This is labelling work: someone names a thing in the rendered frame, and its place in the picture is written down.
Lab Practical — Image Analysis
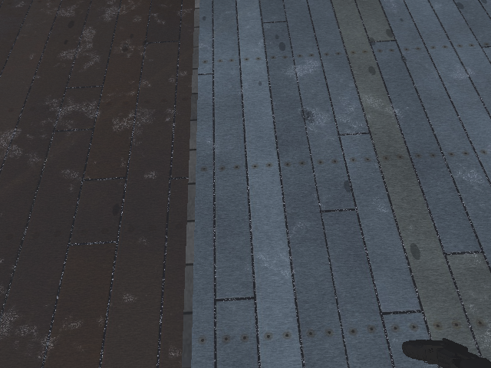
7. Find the robot right hand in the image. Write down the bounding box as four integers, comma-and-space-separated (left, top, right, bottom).
402, 338, 491, 368

